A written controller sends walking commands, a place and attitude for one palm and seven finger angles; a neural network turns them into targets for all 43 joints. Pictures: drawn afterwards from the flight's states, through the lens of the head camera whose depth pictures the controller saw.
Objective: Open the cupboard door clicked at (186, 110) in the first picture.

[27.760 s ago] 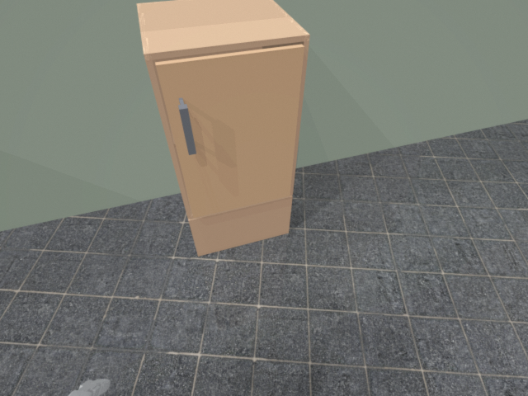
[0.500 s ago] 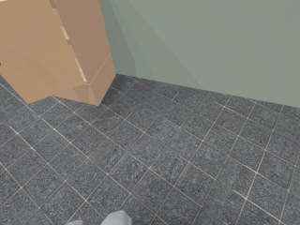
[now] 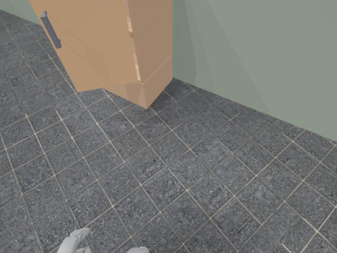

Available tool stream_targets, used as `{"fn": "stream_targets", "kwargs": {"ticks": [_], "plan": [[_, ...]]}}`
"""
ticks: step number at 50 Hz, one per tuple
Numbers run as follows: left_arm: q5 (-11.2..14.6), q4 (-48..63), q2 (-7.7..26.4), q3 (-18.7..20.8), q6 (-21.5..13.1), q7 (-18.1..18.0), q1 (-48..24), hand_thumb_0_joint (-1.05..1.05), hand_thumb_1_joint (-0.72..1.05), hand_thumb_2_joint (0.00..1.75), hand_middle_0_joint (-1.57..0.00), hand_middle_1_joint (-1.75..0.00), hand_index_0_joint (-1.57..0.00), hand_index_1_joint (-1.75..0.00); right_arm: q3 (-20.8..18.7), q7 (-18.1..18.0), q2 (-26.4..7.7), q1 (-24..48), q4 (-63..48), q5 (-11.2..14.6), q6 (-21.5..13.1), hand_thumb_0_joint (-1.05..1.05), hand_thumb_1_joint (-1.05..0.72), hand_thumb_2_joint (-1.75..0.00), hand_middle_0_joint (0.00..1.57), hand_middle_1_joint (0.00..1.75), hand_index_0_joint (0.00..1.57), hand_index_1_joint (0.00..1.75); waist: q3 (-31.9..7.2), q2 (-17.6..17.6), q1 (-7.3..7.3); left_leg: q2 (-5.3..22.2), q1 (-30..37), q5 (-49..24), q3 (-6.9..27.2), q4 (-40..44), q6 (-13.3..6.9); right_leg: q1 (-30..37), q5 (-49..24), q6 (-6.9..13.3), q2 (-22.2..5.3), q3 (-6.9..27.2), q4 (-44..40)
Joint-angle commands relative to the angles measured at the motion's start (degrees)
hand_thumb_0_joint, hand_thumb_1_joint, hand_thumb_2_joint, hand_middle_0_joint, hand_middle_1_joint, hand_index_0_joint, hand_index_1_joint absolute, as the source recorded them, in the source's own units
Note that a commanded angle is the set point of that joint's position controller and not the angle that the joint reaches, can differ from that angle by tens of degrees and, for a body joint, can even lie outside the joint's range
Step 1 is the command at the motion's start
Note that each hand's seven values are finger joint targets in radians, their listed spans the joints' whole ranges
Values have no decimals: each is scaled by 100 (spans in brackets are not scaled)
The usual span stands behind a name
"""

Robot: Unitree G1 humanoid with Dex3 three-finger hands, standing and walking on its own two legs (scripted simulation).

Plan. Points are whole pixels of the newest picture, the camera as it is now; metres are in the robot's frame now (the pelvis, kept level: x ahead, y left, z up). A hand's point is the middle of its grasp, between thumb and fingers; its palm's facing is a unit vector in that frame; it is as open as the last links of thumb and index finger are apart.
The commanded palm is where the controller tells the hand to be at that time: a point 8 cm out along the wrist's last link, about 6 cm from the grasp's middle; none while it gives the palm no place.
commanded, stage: turn to face it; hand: left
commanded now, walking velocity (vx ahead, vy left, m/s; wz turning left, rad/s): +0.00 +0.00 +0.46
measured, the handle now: (51, 30) +0.99 +0.59 -0.04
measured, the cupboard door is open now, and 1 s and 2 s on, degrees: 44 44 44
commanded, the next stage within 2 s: take the last steps up to it in 0.28 s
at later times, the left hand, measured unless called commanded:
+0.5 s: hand out of the picture -0.03 +0.21 -0.18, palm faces +0.30 -0.93 -0.23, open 7.4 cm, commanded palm none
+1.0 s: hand out of the picture +0.05 +0.16 -0.14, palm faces +0.37 -0.91 -0.20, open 7.3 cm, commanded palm none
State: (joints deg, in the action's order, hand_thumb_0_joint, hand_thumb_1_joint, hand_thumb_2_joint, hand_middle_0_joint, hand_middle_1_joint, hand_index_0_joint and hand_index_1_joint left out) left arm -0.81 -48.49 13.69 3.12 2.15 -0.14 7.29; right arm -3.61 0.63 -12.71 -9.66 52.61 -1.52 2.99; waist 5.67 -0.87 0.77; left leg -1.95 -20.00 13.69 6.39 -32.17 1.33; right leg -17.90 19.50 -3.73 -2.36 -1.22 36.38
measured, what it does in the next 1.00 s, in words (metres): walks ahead, turning left: right foot, then left foot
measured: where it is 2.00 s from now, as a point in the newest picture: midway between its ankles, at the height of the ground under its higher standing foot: (141, 201)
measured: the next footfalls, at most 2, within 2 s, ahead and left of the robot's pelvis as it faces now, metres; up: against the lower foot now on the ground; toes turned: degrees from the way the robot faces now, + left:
right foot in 0.02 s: +0.03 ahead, -0.13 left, +0.00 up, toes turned -2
left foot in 0.40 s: +0.02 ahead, +0.12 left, +0.00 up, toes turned +16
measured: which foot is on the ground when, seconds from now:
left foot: down 0.00-0.02, up 0.04-0.38, down 0.40-0.78, up 0.80-1.00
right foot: up 0.00-0.00, down 0.02-0.40, up 0.42-0.76, down 0.78-1.00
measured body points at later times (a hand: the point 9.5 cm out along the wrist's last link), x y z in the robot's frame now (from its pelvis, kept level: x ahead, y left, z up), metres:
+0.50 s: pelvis +0.01 +0.00 +0.00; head +0.05 +0.04 +0.45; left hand -0.04 +0.26 -0.16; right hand +0.19 -0.20 -0.13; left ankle -0.02 +0.10 -0.73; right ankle -0.01 -0.13 -0.69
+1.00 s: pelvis +0.11 +0.00 +0.02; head +0.14 -0.01 +0.47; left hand +0.03 +0.21 -0.13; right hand +0.21 -0.22 -0.14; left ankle +0.08 +0.16 -0.65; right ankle +0.10 -0.11 -0.73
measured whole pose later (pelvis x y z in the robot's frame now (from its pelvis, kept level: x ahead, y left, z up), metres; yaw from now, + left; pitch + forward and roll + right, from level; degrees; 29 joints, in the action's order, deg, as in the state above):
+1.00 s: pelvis +0.11 +0.00 +0.02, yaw +19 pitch +0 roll +2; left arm -1.4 -59.8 7.4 1.6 -3.1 0.0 20.0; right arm -3.9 1.7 -12.0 -15.3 60.9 -1.7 1.2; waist 2.5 -0.4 -0.3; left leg 3.6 -30.1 11.2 -1.6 -58.6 1.6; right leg -5.4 15.5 0.5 -4.5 -8.9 21.3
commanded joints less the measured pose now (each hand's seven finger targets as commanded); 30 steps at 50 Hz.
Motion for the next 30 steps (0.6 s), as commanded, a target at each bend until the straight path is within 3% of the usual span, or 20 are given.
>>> {"fn": "stream_targets", "kwargs": {"ticks": [1, 2, 3, 5, 7, 11, 14, 16, 18, 19, 20, 21, 22, 23, 26, 28, 30], "plan": [[-103, 167, 1458, 352, -254, -161, 1011, 0, 90, 90, -20, -30, -20, -30, -242, -41, -610, 431, -750, 107, -146, 0, -90, -90, 20, 30, 20, 30, -991, 1911, -486, -292, -1607, 2201, -395, -2406, 83, 1695, -1592, 1103, -2640, 2412, -2121], [-67, 211, 1300, 288, -242, -179, 832, 0, 90, 90, -20, -30, -20, -30, -292, -21, -804, 366, -692, 68, -102, 0, -90, -90, 20, 30, 20, 30, -894, 1299, -363, 23, -1381, 2061, -102, -3271, 28, 1134, -1866, 1311, -2639, 1903, -1967], [-56, 251, 931, 228, -265, -207, 430, 0, 90, 90, -20, -30, -20, -30, -295, -12, -788, 257, -509, 42, -28, 0, -90, -90, 20, 30, 20, 30, -646, 1534, -139, 204, -1455, 1686, -38, -3697, 39, 909, -1870, 1237, -2207, 1431, -1942], [-19, 320, 742, 138, -255, -170, 158, 0, 90, 90, -20, -30, -20, -30, -259, 47, -658, 172, -342, 42, 36, 0, -90, -90, 20, 30, 20, 30, -465, 1254, 24, 267, -1437, 1034, -311, -4057, 163, 839, -2340, 1035, -1629, 548, -1719], [-39, 262, 691, 142, -287, -170, 294, 0, 90, 90, -20, -30, -20, -30, -196, 77, -517, 191, -288, 69, 28, 0, -90, -90, 20, 30, 20, 30, -570, 1217, -4, 269, -1351, 921, -513, -3617, 219, 1127, -2892, 939, -1491, 112, -1598], [-66, 31, 814, 199, -313, -181, 906, 0, 90, 90, -20, -30, -20, -30, -87, 60, -357, 588, -296, 88, -16, 0, -90, -90, 20, 30, 20, 30, -714, 1130, -297, 247, -981, 1188, -843, -2151, 242, 1718, -3826, 1038, -1619, -45, -1326], [-99, -138, 950, 261, -308, -165, 1143, 0, 90, 90, -20, -30, -20, -30, -25, 47, -257, 701, -279, 106, -86, 0, -90, -90, 20, 30, 20, 30, -757, 1279, -430, 136, -606, 1334, -1045, -1201, 154, 1888, -4347, 1089, -1696, -39, -1095], [-89, -211, 974, 274, -310, -159, 1099, 0, 90, 90, -20, -30, -20, -30, -18, 22, -278, 527, -223, 113, -119, 0, -90, -90, 20, 30, 20, 30, -770, 1385, -317, 89, -194, 1016, -1125, -612, 91, 1726, -4362, 1006, -1671, -117, -923], [-24, -257, 947, 269, -288, -138, 929, 0, 90, 90, -20, -30, -20, -30, -34, 4, -408, 143, -79, 91, -175, 0, -90, -90, 20, 30, 20, 30, -875, 1123, -60, 80, 782, -8, -1134, 485, 8, 1221, -3745, 691, -1511, -398, -459], [31, -220, 790, 227, -267, -123, 865, 0, 90, 90, -20, -30, -20, -30, -89, -8, -684, -184, 28, 60, -239, 0, -90, -90, 20, 30, 20, 30, -1086, 467, 126, 513, 1694, -1161, -738, 936, -154, 564, -2868, 432, -1277, -608, 164], [69, -73, 378, 145, -238, -90, 884, 0, 90, 90, -20, -30, -20, -30, -217, -44, -1255, -494, 62, -4, -283, 0, -90, -90, 20, 30, 20, 30, -1323, -1288, 257, 1893, 2485, -2895, 1043, 961, -831, -744, 177, 47, -539, -874, 1182], [35, 60, 287, 52, -186, -111, 510, 0, 90, 90, -20, -30, -20, -30, -237, -108, -1461, -718, 141, -3, -209, 0, -90, -90, 20, 30, 20, 30, -1277, -1511, 386, 2430, 2249, -3520, 1427, 1069, -1465, -1064, 1939, 62, -351, -397, 1892], [-15, 105, 397, 81, -158, -90, 342, 0, 90, 90, -20, -30, -20, -30, -199, -139, -1376, -686, 112, -29, -201, 0, -90, -90, 20, 30, 20, 30, -1003, -977, 355, 2441, 2037, -2502, 1190, 1175, -1589, -1241, 1760, 140, -422, -173, 2373], [-38, 0, 351, 102, -146, -67, 179, 0, 90, 90, -20, -30, -20, -30, -144, -188, -1160, -553, 104, -33, -262, 0, -90, -90, 20, 30, 20, 30, -869, -1276, 319, 2104, 1837, -2048, 1112, 1356, -1484, -1472, 1465, 117, -415, -71, 2597], [-58, -275, 351, 124, -166, 70, 426, 0, 90, 90, -20, -30, -20, -30, -38, -217, -879, -290, 40, 1, -360, 0, -90, -90, 20, 30, 20, 30, -548, -914, 29, 1613, 1533, -1068, 584, 1567, -1215, -1494, 599, 179, -365, -37, 2824], [-64, -383, 278, 105, -205, 125, 531, 0, 90, 90, -20, -30, -20, -30, -34, -206, -866, -370, 67, 13, -437, 0, -90, -90, 20, 30, 20, 30, -596, -651, -34, 1482, 1552, -834, 408, 1660, -1175, -1384, 376, 158, -339, -162, 2535], [-62, -355, 219, 69, -219, 137, 428, 0, 90, 90, -20, -30, -20, -30, -39, -183, -846, -473, 130, 15, -459, 0, -90, -90, 20, 30, 20, 30, -433, -743, -16, 1446, 1322, -376, 331, 1801, -1200, -1185, 324, 154, -343, -251, 1977]]}}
